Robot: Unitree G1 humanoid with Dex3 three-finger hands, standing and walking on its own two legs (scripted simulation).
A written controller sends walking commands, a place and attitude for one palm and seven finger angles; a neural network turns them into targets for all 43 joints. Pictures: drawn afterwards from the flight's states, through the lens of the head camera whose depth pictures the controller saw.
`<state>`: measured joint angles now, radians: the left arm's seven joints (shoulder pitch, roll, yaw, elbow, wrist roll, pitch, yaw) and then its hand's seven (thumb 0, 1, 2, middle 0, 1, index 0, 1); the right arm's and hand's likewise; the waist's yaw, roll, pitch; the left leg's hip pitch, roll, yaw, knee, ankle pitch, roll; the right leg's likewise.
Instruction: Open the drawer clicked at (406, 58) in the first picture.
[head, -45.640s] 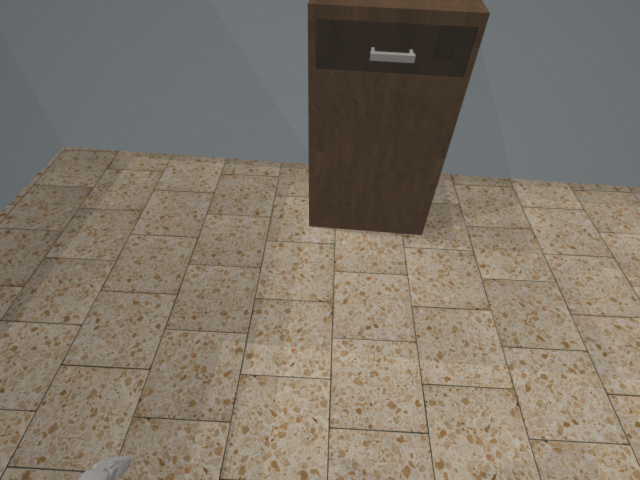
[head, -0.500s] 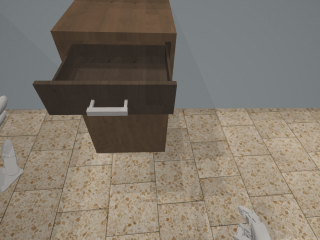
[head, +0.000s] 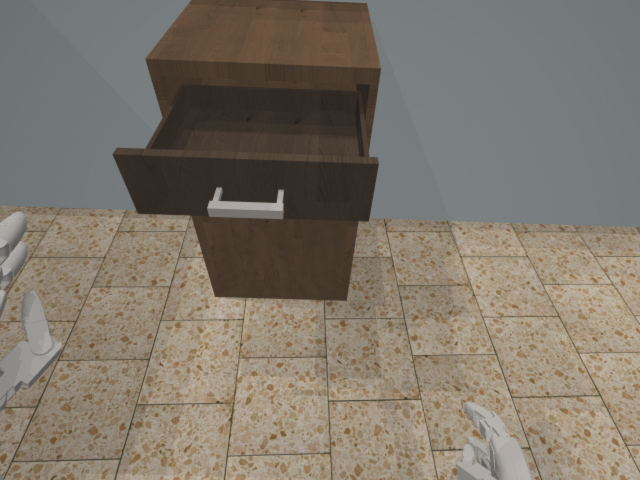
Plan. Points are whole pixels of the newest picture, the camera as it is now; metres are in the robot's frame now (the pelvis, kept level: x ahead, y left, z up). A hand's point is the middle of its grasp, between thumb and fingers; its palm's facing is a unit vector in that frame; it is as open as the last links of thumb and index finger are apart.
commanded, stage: stop stepping back and stand still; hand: left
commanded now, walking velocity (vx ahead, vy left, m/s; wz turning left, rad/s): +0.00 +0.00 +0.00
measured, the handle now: (248, 202) +0.56 +0.17 +0.01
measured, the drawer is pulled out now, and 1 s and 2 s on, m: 0.29 0.29 0.29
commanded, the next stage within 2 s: let the arm hang, fingers relaxed in 0.20 s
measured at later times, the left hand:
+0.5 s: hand out of the picture +0.14 +0.22 -0.10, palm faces -0.03 -0.91 -0.41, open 7.4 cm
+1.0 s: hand out of the picture +0.00 +0.22 -0.16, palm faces +0.01 -0.95 -0.32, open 7.3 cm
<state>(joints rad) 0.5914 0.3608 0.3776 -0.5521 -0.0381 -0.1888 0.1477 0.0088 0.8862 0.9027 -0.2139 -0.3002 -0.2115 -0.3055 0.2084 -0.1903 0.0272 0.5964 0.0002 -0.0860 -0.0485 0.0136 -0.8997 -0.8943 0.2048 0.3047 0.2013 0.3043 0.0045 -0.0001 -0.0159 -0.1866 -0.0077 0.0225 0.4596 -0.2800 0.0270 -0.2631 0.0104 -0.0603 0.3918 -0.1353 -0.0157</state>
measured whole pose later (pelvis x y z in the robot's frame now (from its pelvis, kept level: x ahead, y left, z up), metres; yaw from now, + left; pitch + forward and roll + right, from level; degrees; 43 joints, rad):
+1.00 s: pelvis -0.02 -0.02 +0.00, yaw +0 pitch -2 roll +0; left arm 0.24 0.28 0.04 1.07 0.02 0.02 0.02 0.00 0.91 0.90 -0.21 -0.30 -0.20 -0.30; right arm 0.30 -0.22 -0.02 1.06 -0.02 0.02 -0.01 0.01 -0.90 -0.89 0.20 0.30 0.20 0.30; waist -0.01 0.01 0.08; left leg -0.17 0.00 0.01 0.45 -0.24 0.01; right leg -0.26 0.02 -0.07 0.40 -0.12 -0.05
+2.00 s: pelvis +0.03 -0.01 +0.01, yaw +0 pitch -1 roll +0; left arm 0.14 0.27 0.02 1.11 0.01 -0.01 0.02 0.00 0.90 0.90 -0.20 -0.30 -0.20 -0.30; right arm 0.16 -0.25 -0.01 1.11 -0.02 0.00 -0.02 0.01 -0.90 -0.89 0.20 0.30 0.20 0.30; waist -0.01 0.01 0.08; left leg -0.04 -0.01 0.02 0.31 -0.24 0.02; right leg -0.16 0.01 -0.05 0.34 -0.15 -0.03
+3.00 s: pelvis +0.03 -0.01 +0.01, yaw +0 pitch -2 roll +0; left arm 0.11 0.30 0.02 1.11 0.02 -0.01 0.01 0.00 0.90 0.90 -0.21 -0.30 -0.20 -0.30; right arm 0.13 -0.30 -0.01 1.11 -0.02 0.00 -0.02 0.01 -0.90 -0.89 0.20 0.30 0.20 0.30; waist -0.01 0.00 0.07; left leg -0.02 -0.01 0.02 0.27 -0.23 0.01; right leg -0.14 0.01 -0.05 0.32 -0.15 -0.03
